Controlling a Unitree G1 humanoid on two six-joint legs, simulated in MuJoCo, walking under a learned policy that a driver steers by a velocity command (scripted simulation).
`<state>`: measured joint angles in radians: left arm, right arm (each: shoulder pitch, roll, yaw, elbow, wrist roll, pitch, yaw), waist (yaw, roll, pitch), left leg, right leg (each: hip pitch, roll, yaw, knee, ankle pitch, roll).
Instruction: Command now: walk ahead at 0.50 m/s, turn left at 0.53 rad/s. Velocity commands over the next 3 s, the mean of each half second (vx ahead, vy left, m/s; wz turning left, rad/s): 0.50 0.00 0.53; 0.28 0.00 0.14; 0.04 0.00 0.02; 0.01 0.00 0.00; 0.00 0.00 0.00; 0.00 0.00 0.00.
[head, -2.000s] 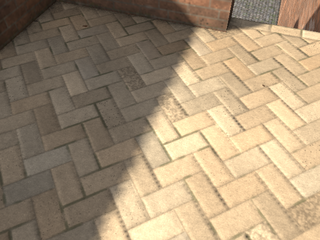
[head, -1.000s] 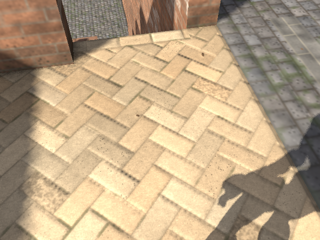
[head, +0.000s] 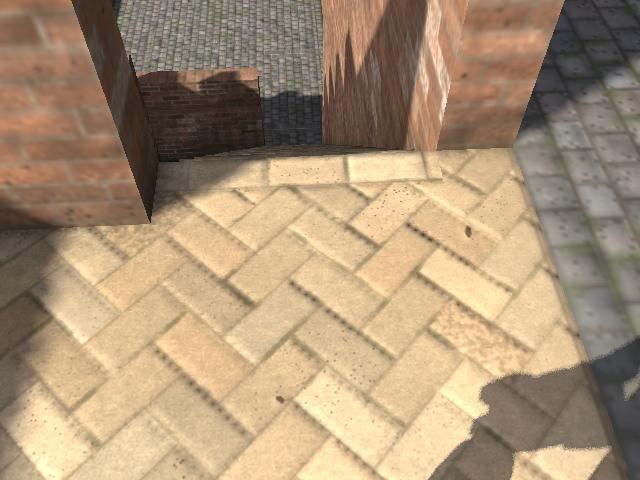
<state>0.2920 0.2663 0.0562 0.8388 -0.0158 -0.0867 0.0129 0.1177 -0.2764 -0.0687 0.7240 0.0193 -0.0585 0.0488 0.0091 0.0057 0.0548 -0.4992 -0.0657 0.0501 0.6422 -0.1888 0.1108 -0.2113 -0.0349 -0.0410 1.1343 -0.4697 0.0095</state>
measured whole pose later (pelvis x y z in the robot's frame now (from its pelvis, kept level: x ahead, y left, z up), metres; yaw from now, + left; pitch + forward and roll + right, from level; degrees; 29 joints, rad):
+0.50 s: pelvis +0.29 -0.03 +0.01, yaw +16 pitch +2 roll -1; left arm 0.12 0.26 0.06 0.69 0.01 -0.13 -0.02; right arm 0.35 -0.29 -0.06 0.75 0.03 -0.04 -0.01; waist -0.03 0.03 -0.01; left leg -0.30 -0.09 -0.17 1.08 -0.47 0.04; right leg -0.42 0.05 0.00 0.53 -0.16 -0.03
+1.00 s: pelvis +0.46 +0.06 +0.02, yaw +18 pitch +2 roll -1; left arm 0.23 0.28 0.02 0.84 0.00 -0.02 0.01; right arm 0.09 -0.22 -0.02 0.69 -0.02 -0.03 0.00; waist 0.03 -0.02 0.03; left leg -0.41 -0.02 0.00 0.48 -0.11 0.03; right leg -0.36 -0.02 0.03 0.89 -0.58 0.06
